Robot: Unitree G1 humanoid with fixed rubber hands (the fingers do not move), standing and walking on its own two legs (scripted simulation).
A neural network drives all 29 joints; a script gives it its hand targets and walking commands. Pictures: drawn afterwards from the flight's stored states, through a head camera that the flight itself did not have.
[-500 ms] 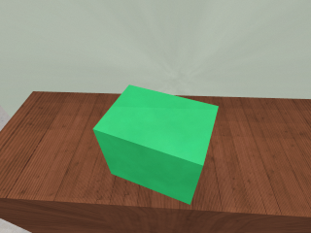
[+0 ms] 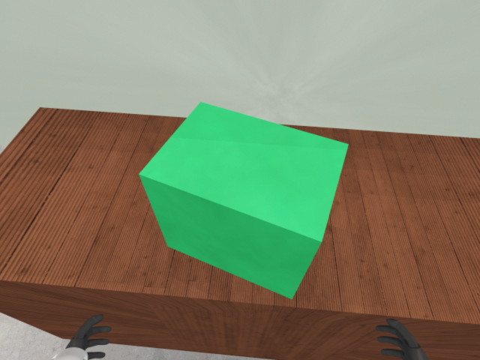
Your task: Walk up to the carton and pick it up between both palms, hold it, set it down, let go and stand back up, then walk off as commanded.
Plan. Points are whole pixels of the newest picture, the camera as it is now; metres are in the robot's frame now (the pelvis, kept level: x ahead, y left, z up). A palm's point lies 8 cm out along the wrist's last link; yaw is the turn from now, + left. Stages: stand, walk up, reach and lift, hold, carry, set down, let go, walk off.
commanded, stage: reach and lift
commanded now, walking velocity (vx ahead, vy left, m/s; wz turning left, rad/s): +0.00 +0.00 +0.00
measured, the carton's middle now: (246, 201) +0.39 +0.00 +0.02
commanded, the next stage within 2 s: none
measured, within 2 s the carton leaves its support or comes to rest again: neither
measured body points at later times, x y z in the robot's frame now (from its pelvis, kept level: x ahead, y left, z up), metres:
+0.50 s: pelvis -0.01 +0.02 +0.01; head +0.00 +0.05 +0.46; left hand +0.17 +0.31 -0.07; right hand +0.13 -0.25 -0.06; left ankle +0.03 +0.13 -0.73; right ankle -0.03 -0.07 -0.73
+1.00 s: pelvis -0.01 +0.06 +0.02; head -0.02 +0.07 +0.46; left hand +0.20 +0.30 -0.02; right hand +0.14 -0.21 -0.02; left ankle +0.03 +0.13 -0.73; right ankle -0.03 -0.07 -0.73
